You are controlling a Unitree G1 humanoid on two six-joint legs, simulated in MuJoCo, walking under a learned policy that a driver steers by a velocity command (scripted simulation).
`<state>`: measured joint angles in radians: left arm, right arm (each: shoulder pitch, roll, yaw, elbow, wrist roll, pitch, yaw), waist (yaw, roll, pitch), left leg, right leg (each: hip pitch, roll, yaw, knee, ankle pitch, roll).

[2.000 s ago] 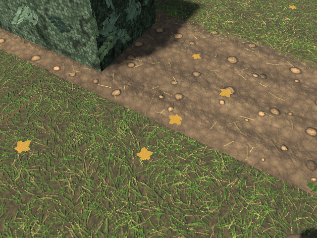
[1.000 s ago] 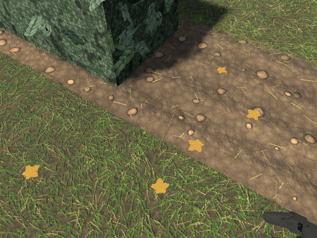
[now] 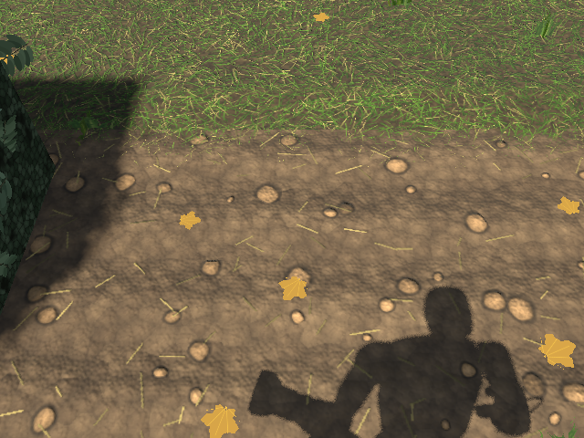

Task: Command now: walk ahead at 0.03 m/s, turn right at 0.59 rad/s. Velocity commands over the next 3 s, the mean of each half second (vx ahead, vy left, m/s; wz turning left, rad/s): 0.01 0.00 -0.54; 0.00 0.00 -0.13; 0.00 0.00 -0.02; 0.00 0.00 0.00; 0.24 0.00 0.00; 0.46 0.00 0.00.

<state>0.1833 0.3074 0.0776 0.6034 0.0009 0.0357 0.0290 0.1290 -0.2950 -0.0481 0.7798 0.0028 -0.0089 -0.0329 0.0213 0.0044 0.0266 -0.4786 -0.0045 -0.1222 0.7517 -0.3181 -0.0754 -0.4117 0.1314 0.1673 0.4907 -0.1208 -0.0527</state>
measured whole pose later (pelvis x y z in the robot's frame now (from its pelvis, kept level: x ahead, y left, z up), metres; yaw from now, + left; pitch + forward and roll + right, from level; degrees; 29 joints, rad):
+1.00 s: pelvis -0.01 +0.00 +0.00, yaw -19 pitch -1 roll +0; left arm 0.16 0.23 0.03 0.77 0.02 0.02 0.01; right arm 0.22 -0.25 -0.03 0.83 -0.01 -0.01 -0.01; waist -0.01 -0.01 0.03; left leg -0.21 0.04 0.00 0.52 -0.29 -0.03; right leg -0.23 0.04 0.02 0.50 -0.25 -0.02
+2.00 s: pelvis +0.00 +0.02 +0.01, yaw -18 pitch -2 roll +0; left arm 0.19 0.21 0.03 1.11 0.00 0.01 0.04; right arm 0.26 -0.21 -0.01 1.05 0.00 -0.01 -0.04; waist 0.00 0.00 0.04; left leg -0.18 0.01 0.01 0.48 -0.27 0.00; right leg -0.20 0.00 0.03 0.48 -0.25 0.01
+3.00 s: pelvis +0.37 -0.07 +0.01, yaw -18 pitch +0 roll +1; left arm 0.20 0.26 0.06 0.94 -0.02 -0.09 0.02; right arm 0.29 -0.24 -0.04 0.99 0.00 -0.10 0.04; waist -0.03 -0.04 0.02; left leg -0.17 -0.08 0.07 0.30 -0.14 0.09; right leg -0.63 -0.13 0.04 1.09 -0.21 -0.04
